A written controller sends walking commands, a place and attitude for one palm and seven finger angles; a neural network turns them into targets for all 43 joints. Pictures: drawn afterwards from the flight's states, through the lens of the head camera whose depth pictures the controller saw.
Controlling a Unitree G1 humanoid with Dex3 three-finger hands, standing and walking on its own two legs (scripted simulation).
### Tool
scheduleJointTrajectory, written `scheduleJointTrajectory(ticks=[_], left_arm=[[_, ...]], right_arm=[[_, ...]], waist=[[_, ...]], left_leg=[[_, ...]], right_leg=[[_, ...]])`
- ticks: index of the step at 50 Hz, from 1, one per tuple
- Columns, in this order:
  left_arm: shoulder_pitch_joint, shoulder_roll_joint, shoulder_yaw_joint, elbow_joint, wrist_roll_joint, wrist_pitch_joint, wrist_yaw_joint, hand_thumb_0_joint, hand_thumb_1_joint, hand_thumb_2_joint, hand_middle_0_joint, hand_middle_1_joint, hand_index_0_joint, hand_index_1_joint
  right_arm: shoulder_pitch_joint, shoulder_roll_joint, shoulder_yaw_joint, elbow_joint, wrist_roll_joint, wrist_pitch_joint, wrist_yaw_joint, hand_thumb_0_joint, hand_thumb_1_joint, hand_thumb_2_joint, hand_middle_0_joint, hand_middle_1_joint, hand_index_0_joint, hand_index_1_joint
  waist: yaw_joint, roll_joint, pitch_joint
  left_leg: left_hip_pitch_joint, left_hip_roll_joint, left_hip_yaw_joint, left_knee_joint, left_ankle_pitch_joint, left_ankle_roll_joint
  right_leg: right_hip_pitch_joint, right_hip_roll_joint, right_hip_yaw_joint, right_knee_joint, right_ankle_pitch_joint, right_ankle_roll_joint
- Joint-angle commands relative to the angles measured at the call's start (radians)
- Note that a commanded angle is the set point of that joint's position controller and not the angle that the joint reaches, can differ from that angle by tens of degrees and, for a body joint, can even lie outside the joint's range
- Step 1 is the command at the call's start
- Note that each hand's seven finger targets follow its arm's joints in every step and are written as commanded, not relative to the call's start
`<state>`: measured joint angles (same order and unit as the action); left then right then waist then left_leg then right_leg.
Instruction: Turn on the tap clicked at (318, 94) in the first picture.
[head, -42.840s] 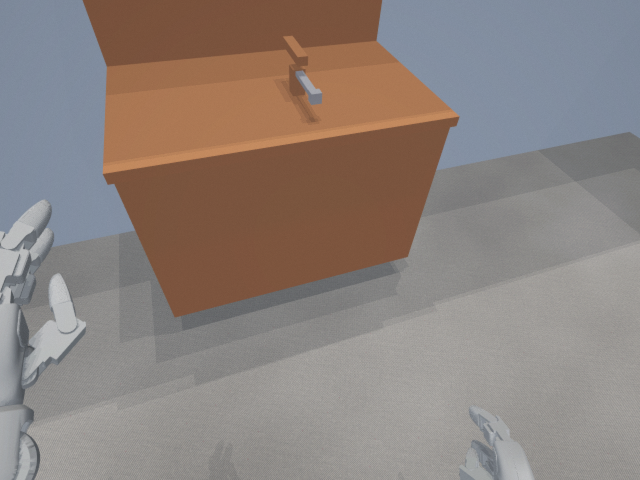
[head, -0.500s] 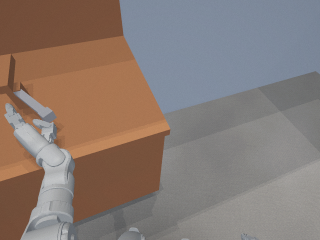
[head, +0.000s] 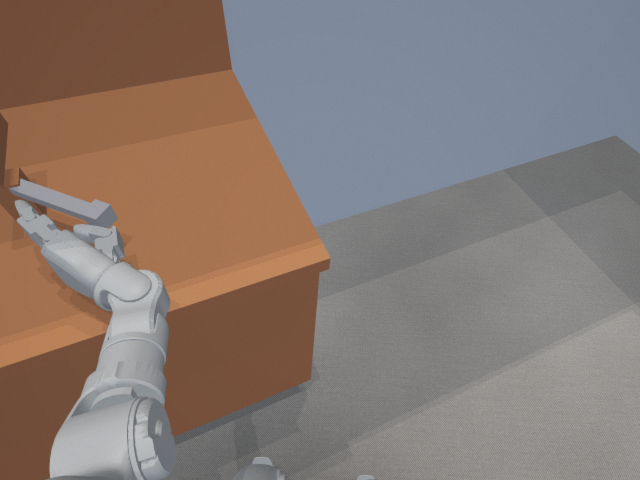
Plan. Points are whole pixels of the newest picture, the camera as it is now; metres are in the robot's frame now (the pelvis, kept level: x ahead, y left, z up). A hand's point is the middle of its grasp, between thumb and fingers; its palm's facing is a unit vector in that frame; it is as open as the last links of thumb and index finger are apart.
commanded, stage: push the lever round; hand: left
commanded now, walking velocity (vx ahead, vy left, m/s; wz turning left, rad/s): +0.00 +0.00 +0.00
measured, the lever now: (99, 216) +0.44 +0.29 +0.06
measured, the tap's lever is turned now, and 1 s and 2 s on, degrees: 46 71 71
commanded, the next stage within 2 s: lift the hand up off the lever in 0.72 s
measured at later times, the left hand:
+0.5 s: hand (132, 213) +0.46 +0.25 +0.06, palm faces +0.87 -0.49 -0.10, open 7.6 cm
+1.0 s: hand (137, 197) +0.48 +0.25 +0.06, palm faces +0.86 -0.49 -0.12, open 7.7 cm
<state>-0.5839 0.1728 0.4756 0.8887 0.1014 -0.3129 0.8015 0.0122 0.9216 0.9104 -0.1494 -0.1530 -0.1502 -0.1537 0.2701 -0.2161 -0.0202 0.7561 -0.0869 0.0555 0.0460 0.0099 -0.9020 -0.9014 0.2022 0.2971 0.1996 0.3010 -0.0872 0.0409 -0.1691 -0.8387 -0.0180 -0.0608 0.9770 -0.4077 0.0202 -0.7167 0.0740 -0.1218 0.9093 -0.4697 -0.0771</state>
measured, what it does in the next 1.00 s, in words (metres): stands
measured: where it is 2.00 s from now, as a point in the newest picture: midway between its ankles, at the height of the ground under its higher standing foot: outside the picture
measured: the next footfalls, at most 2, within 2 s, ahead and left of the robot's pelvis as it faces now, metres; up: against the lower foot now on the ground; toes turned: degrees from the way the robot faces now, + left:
none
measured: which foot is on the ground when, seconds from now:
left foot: down 0.00-1.00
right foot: down 0.00-1.00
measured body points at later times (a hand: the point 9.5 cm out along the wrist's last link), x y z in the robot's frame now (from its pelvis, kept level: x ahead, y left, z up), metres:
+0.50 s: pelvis +0.00 +0.00 +0.00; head +0.07 +0.01 +0.44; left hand +0.41 +0.27 +0.06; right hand +0.04 -0.26 -0.13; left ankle +0.03 +0.10 -0.68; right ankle -0.02 -0.08 -0.68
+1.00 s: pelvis +0.01 -0.01 +0.00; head +0.10 +0.01 +0.44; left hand +0.43 +0.28 +0.07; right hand +0.02 -0.26 -0.13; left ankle +0.03 +0.10 -0.68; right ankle -0.02 -0.08 -0.68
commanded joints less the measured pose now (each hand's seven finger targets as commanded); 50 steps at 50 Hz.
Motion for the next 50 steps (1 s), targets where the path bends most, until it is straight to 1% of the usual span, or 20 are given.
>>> scheduleJointTrajectory(ticks=[1, 4, 10, 12, 13, 16, 18, 22, 24, 26, 29, 30, 32, 34, 35, 38, 41, 44, 46, 50], left_arm=[[-0.463, 0.19, -0.035, -0.156, 0.044, -0.057, 0.024, 0.0, 0.9, 0.9, -0.15, -0.15, -0.15, -0.15], [-0.473, 0.204, -0.015, -0.153, 0.051, -0.059, 0.039, 0.0, 0.9, 0.9, -0.15, -0.15, -0.15, -0.15], [-0.504, 0.19, -0.009, -0.084, 0.063, -0.044, 0.062, 0.0, 0.9, 0.9, -0.15, -0.15, -0.15, -0.15], [-0.527, 0.223, 0.015, -0.068, 0.067, -0.046, 0.068, 0.0, 0.9, 0.9, -0.15, -0.15, -0.15, -0.15], [-0.521, 0.245, 0.036, -0.069, 0.07, -0.049, 0.07, 0.0, 0.9, 0.9, -0.15, -0.15, -0.15, -0.15], [-0.586, 0.211, -0.01, -0.07, 0.088, -0.058, 0.07, 0.0, 0.9, 0.9, -0.15, -0.15, -0.15, -0.15], [-0.592, 0.23, 0.007, -0.045, 0.095, -0.059, 0.073, 0.0, 0.9, 0.9, -0.15, -0.15, -0.15, -0.15], [-0.612, 0.256, 0.021, 0.002, 0.093, -0.056, 0.072, 0.0, 0.9, 0.9, -0.15, -0.15, -0.15, -0.15], [-0.601, 0.294, 0.05, 0.003, 0.093, -0.059, 0.073, 0.0, 0.9, 0.9, -0.15, -0.15, -0.15, -0.15], [-0.612, 0.292, 0.049, -0.004, 0.094, -0.061, 0.074, 0.0, 0.9, 0.9, -0.15, -0.15, -0.15, -0.15], [-0.634, 0.302, 0.048, 0.025, 0.104, -0.055, 0.071, 0.0, 0.9, 0.9, -0.15, -0.15, -0.15, -0.15], [-0.631, 0.315, 0.058, 0.024, 0.104, -0.056, 0.072, 0.0, 0.9, 0.9, -0.15, -0.15, -0.15, -0.15], [-0.638, 0.319, 0.059, 0.035, 0.103, -0.053, 0.071, 0.0, 0.9, 0.9, -0.15, -0.15, -0.15, -0.15], [-0.65, 0.307, 0.046, 0.005, 0.105, -0.063, 0.07, 0.0, 0.9, 0.9, -0.15, -0.15, -0.15, -0.15], [-0.662, 0.296, 0.039, 0.021, 0.104, -0.062, 0.072, 0.0, 0.9, 0.9, -0.15, -0.15, -0.15, -0.15], [-0.645, 0.301, 0.049, 0.025, 0.103, -0.062, 0.072, 0.0, 0.9, 0.9, -0.15, -0.15, -0.15, -0.15], [-0.679, 0.301, 0.037, 0.057, 0.106, -0.053, 0.072, 0.0, 0.9, 0.9, -0.15, -0.15, -0.15, -0.15], [-0.659, 0.341, 0.073, 0.021, 0.1, -0.055, 0.072, 0.0, 0.9, 0.9, -0.15, -0.15, -0.15, -0.15], [-0.66, 0.31, 0.048, 0.012, 0.098, -0.052, 0.069, 0.0, 0.9, 0.9, -0.15, -0.15, -0.15, -0.15], [-0.639, 0.315, 0.054, 0.0, 0.101, -0.044, 0.066, 0.0, 0.9, 0.9, -0.15, -0.15, -0.15, -0.15]], right_arm=[[0.033, -0.152, -0.05, -0.079, -0.008, -0.023, -0.001, 0.0, -0.9, -0.9, 0.2, 0.3, 0.2, 0.3], [0.044, -0.151, -0.051, -0.074, -0.011, -0.016, 0.005, 0.0, -0.9, -0.9, 0.2, 0.3, 0.2, 0.3], [0.06, -0.15, -0.052, -0.064, -0.02, -0.011, 0.021, 0.0, -0.9, -0.9, 0.2, 0.3, 0.2, 0.3], [0.065, -0.153, -0.052, -0.063, -0.022, -0.01, 0.022, 0.0, -0.9, -0.9, 0.2, 0.3, 0.2, 0.3], [0.068, -0.154, -0.052, -0.061, -0.021, -0.008, 0.022, 0.0, -0.9, -0.9, 0.2, 0.3, 0.2, 0.3], [0.076, -0.153, -0.052, -0.055, -0.026, -0.01, 0.028, 0.0, -0.9, -0.9, 0.2, 0.3, 0.2, 0.3], [0.084, -0.155, -0.052, -0.048, -0.028, -0.009, 0.03, 0.0, -0.9, -0.9, 0.2, 0.3, 0.2, 0.3], [0.095, -0.157, -0.051, -0.05, -0.029, -0.009, 0.028, 0.0, -0.9, -0.9, 0.2, 0.3, 0.2, 0.3], [0.105, -0.158, -0.05, -0.053, -0.027, -0.004, 0.027, 0.0, -0.9, -0.9, 0.2, 0.3, 0.2, 0.3], [0.115, -0.158, -0.051, -0.054, -0.03, -0.004, 0.03, 0.0, -0.9, -0.9, 0.2, 0.3, 0.2, 0.3], [0.127, -0.161, -0.049, -0.045, -0.031, -0.001, 0.034, 0.0, -0.9, -0.9, 0.2, 0.3, 0.2, 0.3], [0.131, -0.163, -0.051, -0.047, -0.033, -0.001, 0.034, 0.0, -0.9, -0.9, 0.2, 0.3, 0.2, 0.3], [0.136, -0.165, -0.05, -0.048, -0.032, -0.001, 0.035, 0.0, -0.9, -0.9, 0.2, 0.3, 0.2, 0.3], [0.142, -0.164, -0.052, -0.046, -0.033, -0.002, 0.039, 0.0, -0.9, -0.9, 0.2, 0.3, 0.2, 0.3], [0.146, -0.166, -0.053, -0.041, -0.035, -0.004, 0.041, 0.0, -0.9, -0.9, 0.2, 0.3, 0.2, 0.3], [0.155, -0.168, -0.055, -0.038, -0.036, -0.004, 0.046, 0.0, -0.9, -0.9, 0.2, 0.3, 0.2, 0.3], [0.158, -0.17, -0.052, -0.034, -0.037, -0.005, 0.046, 0.0, -0.9, -0.9, 0.2, 0.3, 0.2, 0.3], [0.165, -0.173, -0.054, -0.042, -0.035, -0.005, 0.045, 0.0, -0.9, -0.9, 0.2, 0.3, 0.2, 0.3], [0.168, -0.17, -0.054, -0.041, -0.036, -0.005, 0.048, 0.0, -0.9, -0.9, 0.2, 0.3, 0.2, 0.3], [0.173, -0.172, -0.057, -0.041, -0.033, -0.004, 0.051, 0.0, -0.9, -0.9, 0.2, 0.3, 0.2, 0.3]], waist=[[-0.033, 0.009, -0.304], [-0.026, 0.058, -0.343], [-0.036, 0.031, -0.325], [-0.037, 0.01, -0.322], [-0.031, 0.028, -0.328], [-0.049, 0.052, -0.341], [-0.051, 0.062, -0.328], [-0.061, 0.007, -0.329], [-0.048, 0.036, -0.349], [-0.048, 0.04, -0.376], [-0.061, 0.066, -0.348], [-0.06, 0.048, -0.362], [-0.062, 0.032, -0.357], [-0.06, 0.09, -0.382], [-0.07, 0.074, -0.376], [-0.063, 0.094, -0.381], [-0.081, 0.054, -0.348], [-0.06, 0.076, -0.399], [-0.065, 0.078, -0.404], [-0.06, 0.077, -0.392]], left_leg=[[0.254, 0.008, -0.031, -0.09, 0.229, 0.011], [0.282, 0.008, -0.032, -0.088, 0.263, 0.005], [0.264, 0.011, -0.033, -0.083, 0.265, 0.008], [0.233, 0.009, -0.027, -0.081, 0.249, 0.013], [0.238, 0.009, -0.029, -0.082, 0.254, 0.013], [0.266, 0.012, -0.031, -0.079, 0.261, 0.011], [0.269, 0.014, -0.034, -0.08, 0.263, 0.01], [0.211, 0.009, -0.021, -0.071, 0.23, 0.023], [0.215, 0.008, -0.025, -0.076, 0.241, 0.02], [0.231, 0.009, -0.022, -0.07, 0.269, 0.02], [0.228, 0.011, -0.022, -0.068, 0.269, 0.02], [0.228, 0.013, -0.022, -0.065, 0.27, 0.022], [0.216, 0.012, -0.021, -0.065, 0.267, 0.023], [0.265, 0.016, -0.028, -0.068, 0.302, 0.015], [0.271, 0.018, -0.031, -0.065, 0.303, 0.015], [0.279, 0.019, -0.034, -0.067, 0.319, 0.011], [0.239, 0.017, -0.028, -0.067, 0.282, 0.019], [0.264, 0.015, -0.023, -0.073, 0.31, 0.018], [0.29, 0.017, -0.021, -0.07, 0.342, 0.016], [0.307, 0.021, -0.025, -0.079, 0.363, 0.014]], right_leg=[[0.08, -0.042, 0.096, -0.142, 0.286, 0.056], [0.083, -0.043, 0.091, -0.132, 0.303, 0.053], [0.067, -0.04, 0.083, -0.132, 0.305, 0.056], [0.089, -0.044, 0.089, -0.138, 0.315, 0.059], [0.093, -0.046, 0.091, -0.135, 0.312, 0.058], [0.056, -0.043, 0.087, -0.131, 0.306, 0.056], [0.044, -0.041, 0.084, -0.131, 0.297, 0.055], [0.073, -0.046, 0.099, -0.142, 0.312, 0.065], [0.087, -0.047, 0.1, -0.135, 0.319, 0.063], [0.097, -0.046, 0.099, -0.131, 0.354, 0.065], [0.067, -0.045, 0.096, -0.128, 0.343, 0.064], [0.076, -0.045, 0.098, -0.13, 0.351, 0.066], [0.083, -0.045, 0.1, -0.135, 0.361, 0.069], [0.06, -0.039, 0.092, -0.122, 0.357, 0.062], [0.045, -0.036, 0.087, -0.126, 0.349, 0.062], [0.046, -0.035, 0.085, -0.12, 0.351, 0.059], [0.045, -0.036, 0.09, -0.132, 0.343, 0.065], [0.09, -0.037, 0.096, -0.131, 0.379, 0.066], [0.085, -0.034, 0.092, -0.133, 0.405, 0.066], [0.092, -0.031, 0.086, -0.134, 0.408, 0.064]])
